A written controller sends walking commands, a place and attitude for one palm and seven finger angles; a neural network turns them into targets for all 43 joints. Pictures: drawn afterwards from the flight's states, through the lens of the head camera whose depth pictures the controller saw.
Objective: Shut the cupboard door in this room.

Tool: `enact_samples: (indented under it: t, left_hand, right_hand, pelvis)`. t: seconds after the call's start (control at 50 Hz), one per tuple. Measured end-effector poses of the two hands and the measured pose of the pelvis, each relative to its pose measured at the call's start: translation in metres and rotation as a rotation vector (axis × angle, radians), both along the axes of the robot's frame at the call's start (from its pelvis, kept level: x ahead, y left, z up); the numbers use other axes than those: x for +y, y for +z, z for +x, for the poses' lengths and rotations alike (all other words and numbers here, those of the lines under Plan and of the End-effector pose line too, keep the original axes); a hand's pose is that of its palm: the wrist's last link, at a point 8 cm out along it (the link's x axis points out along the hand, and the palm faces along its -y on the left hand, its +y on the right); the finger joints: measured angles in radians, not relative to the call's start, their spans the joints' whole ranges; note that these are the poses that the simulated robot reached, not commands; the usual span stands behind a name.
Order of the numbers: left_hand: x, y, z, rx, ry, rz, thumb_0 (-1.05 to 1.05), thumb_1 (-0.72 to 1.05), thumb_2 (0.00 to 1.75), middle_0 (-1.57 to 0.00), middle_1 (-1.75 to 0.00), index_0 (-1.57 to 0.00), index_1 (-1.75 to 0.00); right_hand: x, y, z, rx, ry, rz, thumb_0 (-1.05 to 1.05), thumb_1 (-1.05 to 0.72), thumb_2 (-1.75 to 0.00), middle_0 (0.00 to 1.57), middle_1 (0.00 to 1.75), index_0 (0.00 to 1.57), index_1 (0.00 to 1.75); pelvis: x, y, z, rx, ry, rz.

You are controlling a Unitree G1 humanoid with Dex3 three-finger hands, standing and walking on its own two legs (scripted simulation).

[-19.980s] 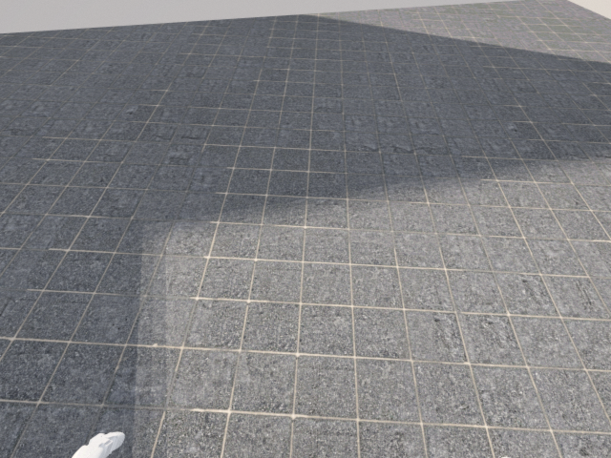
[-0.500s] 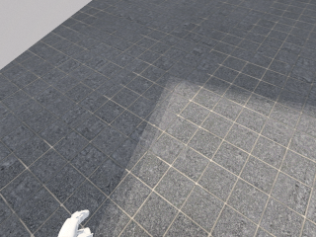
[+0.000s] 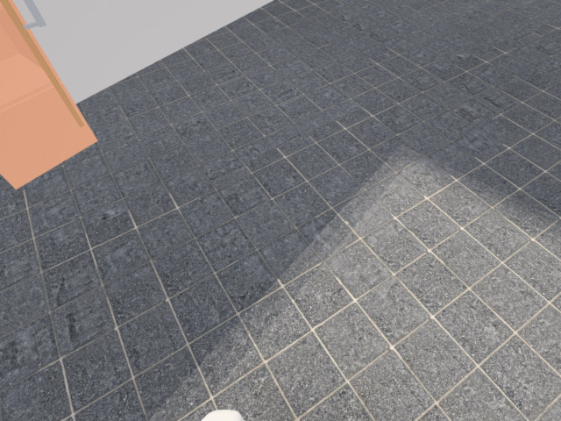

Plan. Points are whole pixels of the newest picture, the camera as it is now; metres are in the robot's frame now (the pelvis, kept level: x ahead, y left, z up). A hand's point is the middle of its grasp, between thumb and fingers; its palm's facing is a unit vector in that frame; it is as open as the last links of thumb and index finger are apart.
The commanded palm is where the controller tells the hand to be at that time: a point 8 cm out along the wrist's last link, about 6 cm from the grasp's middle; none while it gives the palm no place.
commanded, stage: turn or walk to find it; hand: left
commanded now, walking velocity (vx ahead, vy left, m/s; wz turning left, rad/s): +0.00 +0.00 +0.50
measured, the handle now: (21, 3) +1.16 +0.89 +0.05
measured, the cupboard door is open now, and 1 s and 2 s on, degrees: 77 77 77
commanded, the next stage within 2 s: stand and wait in 0.94 s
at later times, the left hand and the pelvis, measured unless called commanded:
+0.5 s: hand out of the picture +0.08 +0.24 -0.15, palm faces +0.20 -0.95 -0.25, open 7.4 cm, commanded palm none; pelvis +0.01 +0.02 +0.00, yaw +13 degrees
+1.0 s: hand out of the picture -0.02 +0.15 -0.16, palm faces +0.55 -0.81 -0.21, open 7.4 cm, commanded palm none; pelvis +0.15 +0.06 -0.01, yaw +29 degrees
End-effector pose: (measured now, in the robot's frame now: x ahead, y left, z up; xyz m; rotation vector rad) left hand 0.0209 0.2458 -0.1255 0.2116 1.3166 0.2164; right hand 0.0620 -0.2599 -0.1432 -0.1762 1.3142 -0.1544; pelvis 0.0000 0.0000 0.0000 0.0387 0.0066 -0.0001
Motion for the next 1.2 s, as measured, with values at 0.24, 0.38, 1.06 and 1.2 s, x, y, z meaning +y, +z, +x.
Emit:
enact_samples:
  t: [0.24, 0.38, 1.06, 1.2]
  left_hand:
    - [0.058, -0.023, -0.034, 0.032, 0.154, -0.033, 0.01, 0.91, 0.90, -0.20, -0.30, -0.20, -0.29]
    - [0.059, -0.007, 0.003, -0.102, 0.153, -0.017, 0.01, 0.91, 0.90, -0.20, -0.30, -0.20, -0.29]
    - [-0.052, -0.017, -0.069, 0.304, 0.657, -0.207, 0.01, 0.90, 0.90, -0.20, -0.30, -0.20, -0.29]
    - [0.027, -0.031, -0.002, 0.215, 0.636, -0.175, 0.01, 0.91, 0.90, -0.20, -0.30, -0.20, -0.29]
  right_hand:
    - [0.065, 0.025, 0.073, -0.173, 0.197, -0.048, 0.00, -0.91, -0.90, 0.20, 0.29, 0.20, 0.30]
    - [0.070, 0.021, 0.062, -0.130, 0.212, -0.016, 0.00, -0.91, -0.90, 0.20, 0.30, 0.20, 0.30]
    - [0.205, -0.009, 0.330, -0.141, 0.661, 0.070, 0.01, -0.91, -0.90, 0.19, 0.29, 0.19, 0.30]
    - [0.268, 0.007, 0.367, -0.242, 0.658, 0.082, 0.00, -0.91, -0.90, 0.19, 0.29, 0.20, 0.30]
  pelvis:
    - [0.037, -0.005, -0.003, -0.008, 0.126, -0.050]
    - [0.035, 0.001, 0.000, -0.008, 0.178, -0.045]
    - [0.086, -0.021, 0.168, -0.004, 0.524, -0.038]
    - [0.127, -0.015, 0.197, -0.032, 0.521, -0.046]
